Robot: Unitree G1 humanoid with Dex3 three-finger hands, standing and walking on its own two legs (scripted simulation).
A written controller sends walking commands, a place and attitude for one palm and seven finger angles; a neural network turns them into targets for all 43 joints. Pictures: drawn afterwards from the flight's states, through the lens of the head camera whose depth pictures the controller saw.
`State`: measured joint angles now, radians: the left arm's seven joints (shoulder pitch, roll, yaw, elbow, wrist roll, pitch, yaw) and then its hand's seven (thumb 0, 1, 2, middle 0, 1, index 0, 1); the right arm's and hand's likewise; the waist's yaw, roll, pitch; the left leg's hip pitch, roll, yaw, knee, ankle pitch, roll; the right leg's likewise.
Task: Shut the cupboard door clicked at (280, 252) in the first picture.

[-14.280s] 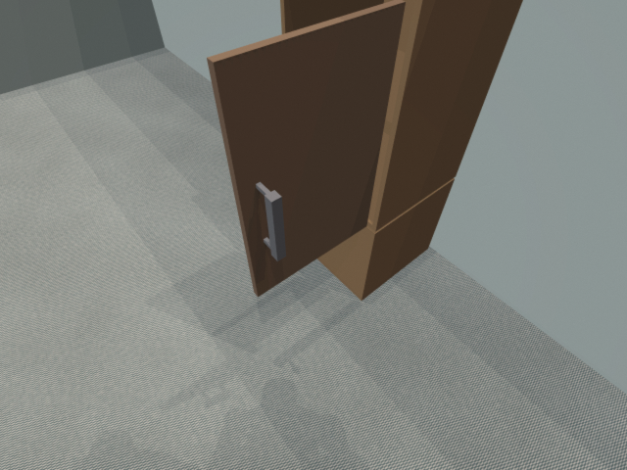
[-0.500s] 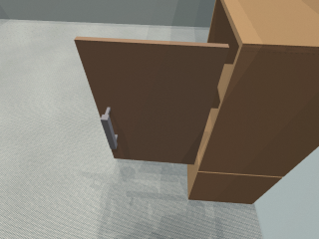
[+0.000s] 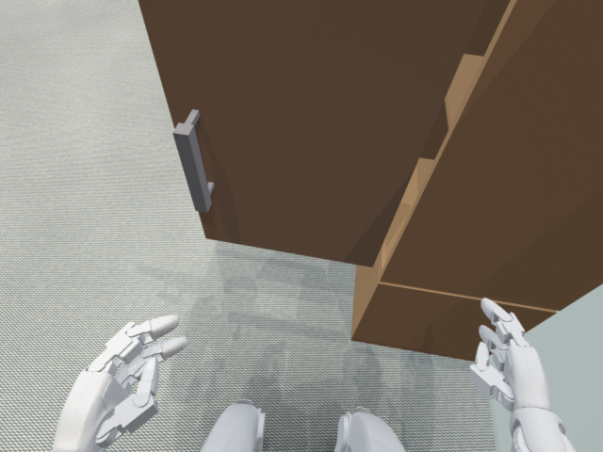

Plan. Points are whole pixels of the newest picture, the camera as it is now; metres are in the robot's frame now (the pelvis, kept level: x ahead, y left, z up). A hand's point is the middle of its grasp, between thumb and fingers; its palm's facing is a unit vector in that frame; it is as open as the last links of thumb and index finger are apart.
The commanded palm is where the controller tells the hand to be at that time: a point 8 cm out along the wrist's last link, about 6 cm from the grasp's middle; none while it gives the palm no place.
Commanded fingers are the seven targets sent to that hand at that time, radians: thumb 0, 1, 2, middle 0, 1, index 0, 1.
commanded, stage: raise the hand and make a fist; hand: left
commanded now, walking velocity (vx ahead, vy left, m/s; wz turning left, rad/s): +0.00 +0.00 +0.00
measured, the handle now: (198, 163) +0.52 +0.22 +0.04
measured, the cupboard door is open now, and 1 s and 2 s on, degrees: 89 89 89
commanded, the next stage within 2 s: bring the fist close to the handle in 1.48 s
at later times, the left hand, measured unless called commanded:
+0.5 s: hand (140, 366) +0.20 +0.21 +0.03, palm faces -0.09 -1.00 -0.03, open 3.8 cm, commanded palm +0.18 +0.26 +0.04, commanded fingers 0.00 0.90 0.90 -1.06 -1.24 -1.06 -1.24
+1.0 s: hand (132, 349) +0.22 +0.22 +0.04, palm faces -0.09 -0.99 -0.04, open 3.1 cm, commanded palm +0.21 +0.27 +0.04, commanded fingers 0.00 0.90 0.90 -1.30 -1.50 -1.30 -1.50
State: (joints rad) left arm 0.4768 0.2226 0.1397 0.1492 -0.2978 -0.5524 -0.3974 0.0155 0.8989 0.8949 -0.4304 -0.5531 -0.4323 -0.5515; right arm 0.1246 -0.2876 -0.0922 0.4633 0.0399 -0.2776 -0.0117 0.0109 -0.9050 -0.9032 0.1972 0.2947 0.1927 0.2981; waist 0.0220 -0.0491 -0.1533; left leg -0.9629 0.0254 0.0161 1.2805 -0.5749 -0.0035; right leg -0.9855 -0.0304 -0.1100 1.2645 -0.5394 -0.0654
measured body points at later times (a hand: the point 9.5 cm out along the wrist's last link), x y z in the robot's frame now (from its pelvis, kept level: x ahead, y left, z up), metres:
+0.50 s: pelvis +0.00 +0.03 -0.01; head +0.09 +0.03 +0.44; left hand +0.20 +0.26 +0.04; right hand +0.17 -0.22 -0.09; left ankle +0.03 +0.12 -0.63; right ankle +0.05 -0.09 -0.63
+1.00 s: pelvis +0.01 +0.04 +0.00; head +0.09 +0.06 +0.44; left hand +0.22 +0.27 +0.04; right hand +0.21 -0.19 -0.07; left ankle +0.03 +0.12 -0.63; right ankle +0.05 -0.09 -0.63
